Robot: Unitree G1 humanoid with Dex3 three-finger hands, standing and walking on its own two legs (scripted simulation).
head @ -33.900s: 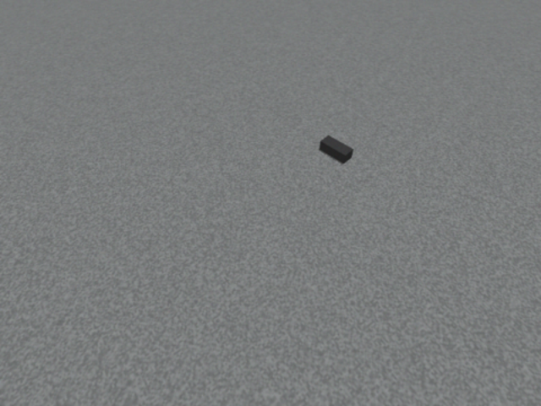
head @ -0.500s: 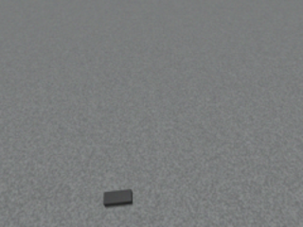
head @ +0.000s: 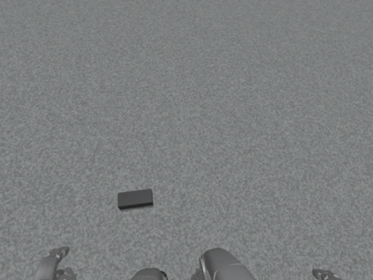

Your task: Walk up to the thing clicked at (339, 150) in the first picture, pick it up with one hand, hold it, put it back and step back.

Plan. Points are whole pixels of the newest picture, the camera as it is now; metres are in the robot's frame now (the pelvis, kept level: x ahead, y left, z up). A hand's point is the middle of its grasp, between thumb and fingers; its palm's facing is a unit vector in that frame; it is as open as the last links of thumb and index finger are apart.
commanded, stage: step back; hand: left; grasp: from above
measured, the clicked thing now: (135, 199) +0.49 +0.22 -0.74
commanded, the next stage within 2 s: none
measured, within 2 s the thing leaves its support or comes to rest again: neither
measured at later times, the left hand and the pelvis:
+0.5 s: hand out of the picture +0.02 +0.24 -0.13, palm faces -0.04 -0.91 -0.41, open 7.4 cm; pelvis -0.12 -0.01 -0.01, yaw -2 degrees
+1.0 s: hand out of the picture -0.19 +0.24 -0.17, palm faces -0.09 -0.91 -0.41, open 7.4 cm; pelvis -0.29 -0.03 -0.02, yaw -6 degrees
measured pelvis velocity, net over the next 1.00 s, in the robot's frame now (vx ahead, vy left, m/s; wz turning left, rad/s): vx -0.29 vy -0.03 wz -0.10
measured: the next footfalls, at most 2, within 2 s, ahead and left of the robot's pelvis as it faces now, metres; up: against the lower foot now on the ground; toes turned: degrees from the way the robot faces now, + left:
right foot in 0.22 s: -0.03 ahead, -0.14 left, +0.00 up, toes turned -1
left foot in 0.58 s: -0.13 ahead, +0.11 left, +0.00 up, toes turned -3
